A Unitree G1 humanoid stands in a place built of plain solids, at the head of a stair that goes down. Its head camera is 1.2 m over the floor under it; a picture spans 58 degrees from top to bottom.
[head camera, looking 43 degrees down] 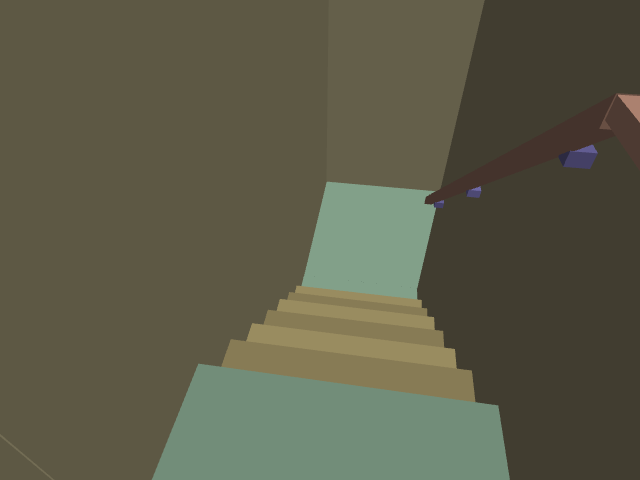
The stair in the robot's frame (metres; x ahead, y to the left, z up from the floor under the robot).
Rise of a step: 0.20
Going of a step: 0.23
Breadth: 0.90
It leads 9 degrees to the right of straight ahead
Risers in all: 7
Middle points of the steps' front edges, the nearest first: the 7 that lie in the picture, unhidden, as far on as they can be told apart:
0.66 -0.07 0.00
0.89 -0.10 -0.21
1.11 -0.14 -0.42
1.34 -0.17 -0.61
1.58 -0.21 -0.81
1.80 -0.24 -1.01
2.02 -0.27 -1.20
